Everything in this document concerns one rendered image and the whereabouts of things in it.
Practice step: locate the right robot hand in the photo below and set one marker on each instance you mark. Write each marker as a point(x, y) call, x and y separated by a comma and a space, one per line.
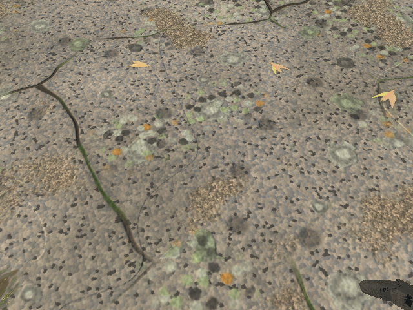
point(398, 292)

